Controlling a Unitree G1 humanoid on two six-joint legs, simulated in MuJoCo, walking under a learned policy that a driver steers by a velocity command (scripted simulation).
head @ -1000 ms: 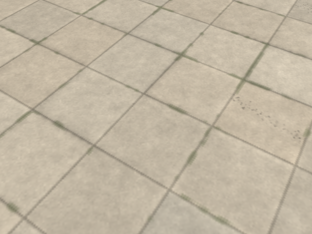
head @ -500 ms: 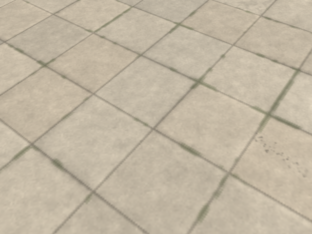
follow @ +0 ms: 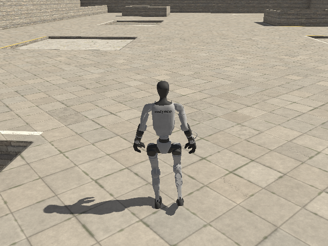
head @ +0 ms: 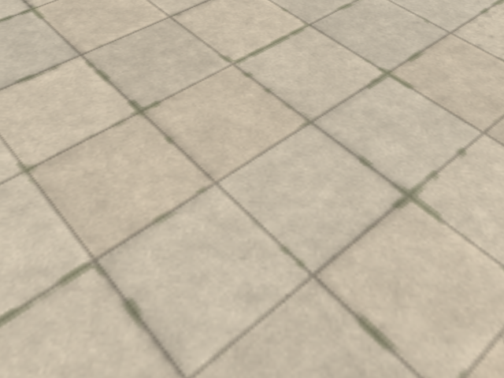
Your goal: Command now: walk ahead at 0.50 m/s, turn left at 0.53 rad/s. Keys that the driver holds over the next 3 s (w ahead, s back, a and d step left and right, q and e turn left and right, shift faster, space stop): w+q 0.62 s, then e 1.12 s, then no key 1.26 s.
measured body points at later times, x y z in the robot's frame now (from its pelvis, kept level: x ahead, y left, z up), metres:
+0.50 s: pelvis +0.28 -0.04 +0.00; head +0.31 -0.04 +0.45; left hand +0.32 +0.26 -0.10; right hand +0.47 -0.28 -0.11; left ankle +0.22 +0.09 -0.65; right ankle +0.33 -0.14 -0.74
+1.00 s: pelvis +0.46 +0.08 +0.00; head +0.49 +0.10 +0.44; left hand +0.44 +0.37 -0.14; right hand +0.70 -0.11 -0.10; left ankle +0.49 +0.20 -0.74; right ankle +0.48 -0.08 -0.67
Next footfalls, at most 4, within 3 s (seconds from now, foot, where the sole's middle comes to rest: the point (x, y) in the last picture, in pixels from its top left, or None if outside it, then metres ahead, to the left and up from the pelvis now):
0.32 right None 0.37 -0.13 -0.78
0.80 left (171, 352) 0.53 0.22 -0.78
1.22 right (266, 336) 0.57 -0.03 -0.78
1.72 left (182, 333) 0.58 0.19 -0.78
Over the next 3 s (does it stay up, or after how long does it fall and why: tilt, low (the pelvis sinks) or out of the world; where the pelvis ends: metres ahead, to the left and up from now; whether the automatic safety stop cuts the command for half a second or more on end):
stays up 0.51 0.05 0.00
